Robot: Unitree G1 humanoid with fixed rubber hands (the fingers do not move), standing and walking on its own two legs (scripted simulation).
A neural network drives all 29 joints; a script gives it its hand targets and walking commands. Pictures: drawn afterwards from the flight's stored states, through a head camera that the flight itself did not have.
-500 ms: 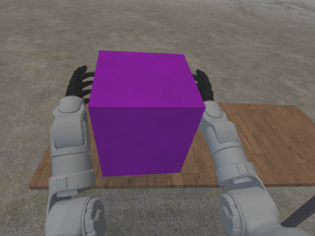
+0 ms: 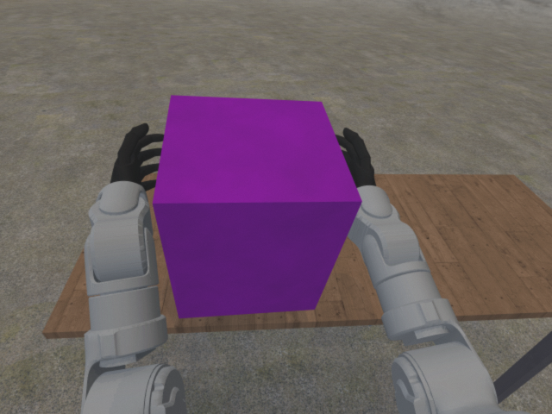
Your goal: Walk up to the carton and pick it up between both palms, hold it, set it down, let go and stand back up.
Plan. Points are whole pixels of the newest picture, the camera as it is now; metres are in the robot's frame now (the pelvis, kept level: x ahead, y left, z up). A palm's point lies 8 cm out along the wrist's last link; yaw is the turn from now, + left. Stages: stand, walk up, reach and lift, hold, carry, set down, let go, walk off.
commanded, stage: hold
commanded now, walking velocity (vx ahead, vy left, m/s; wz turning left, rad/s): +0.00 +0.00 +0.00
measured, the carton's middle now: (249, 211) +0.37 +0.01 +0.16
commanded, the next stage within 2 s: set down in 0.90 s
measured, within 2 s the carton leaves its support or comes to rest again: neither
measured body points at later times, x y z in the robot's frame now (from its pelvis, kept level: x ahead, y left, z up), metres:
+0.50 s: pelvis +0.01 +0.01 +0.00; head -0.04 +0.04 +0.45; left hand +0.38 +0.17 +0.22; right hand +0.38 -0.14 +0.21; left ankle +0.04 +0.11 -0.75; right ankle +0.01 -0.09 -0.75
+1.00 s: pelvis +0.00 +0.00 +0.00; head -0.05 +0.02 +0.45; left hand +0.37 +0.16 +0.22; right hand +0.38 -0.15 +0.21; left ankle +0.04 +0.11 -0.75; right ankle +0.01 -0.09 -0.75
